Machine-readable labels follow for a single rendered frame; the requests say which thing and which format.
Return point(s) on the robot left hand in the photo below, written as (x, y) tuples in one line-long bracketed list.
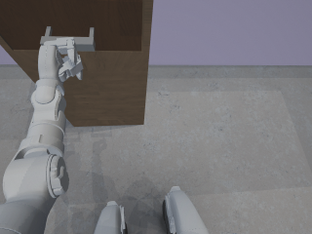
[(52, 66)]

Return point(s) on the drawer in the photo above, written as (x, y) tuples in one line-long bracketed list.
[(117, 23)]

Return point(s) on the robot left thigh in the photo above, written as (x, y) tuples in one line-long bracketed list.
[(111, 220)]

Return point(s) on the left robot forearm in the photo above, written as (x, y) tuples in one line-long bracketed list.
[(47, 127)]

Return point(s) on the handle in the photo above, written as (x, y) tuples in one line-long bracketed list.
[(83, 44)]

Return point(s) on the left robot upper arm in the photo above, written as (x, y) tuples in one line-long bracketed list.
[(32, 186)]

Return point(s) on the cabinet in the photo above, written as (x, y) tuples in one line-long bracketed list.
[(112, 91)]

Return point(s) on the right robot shin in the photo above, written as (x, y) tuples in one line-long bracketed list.
[(171, 220)]

